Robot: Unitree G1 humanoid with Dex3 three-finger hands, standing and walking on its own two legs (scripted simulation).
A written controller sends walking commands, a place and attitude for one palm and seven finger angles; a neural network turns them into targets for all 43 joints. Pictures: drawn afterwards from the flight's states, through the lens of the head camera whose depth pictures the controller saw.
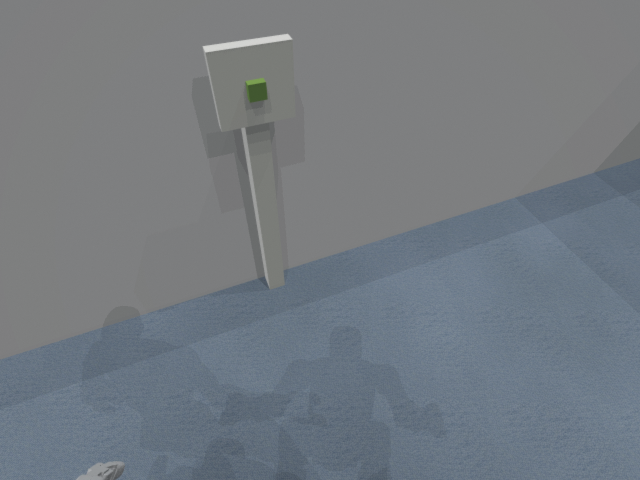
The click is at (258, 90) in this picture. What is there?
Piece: button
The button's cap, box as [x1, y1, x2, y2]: [245, 78, 267, 102]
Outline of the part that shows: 263,78 245,81 247,96 250,102 267,98 265,81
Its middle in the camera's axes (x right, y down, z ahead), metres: -0.14 -0.32 +0.84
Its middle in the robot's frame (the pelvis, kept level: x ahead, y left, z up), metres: +0.85 +0.19 +0.05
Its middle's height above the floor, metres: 0.82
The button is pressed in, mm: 0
